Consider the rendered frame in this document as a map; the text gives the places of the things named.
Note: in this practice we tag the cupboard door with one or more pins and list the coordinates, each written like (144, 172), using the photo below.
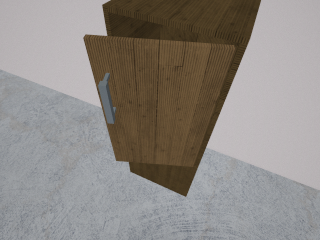
(164, 91)

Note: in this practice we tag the handle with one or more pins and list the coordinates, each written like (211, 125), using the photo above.
(104, 90)

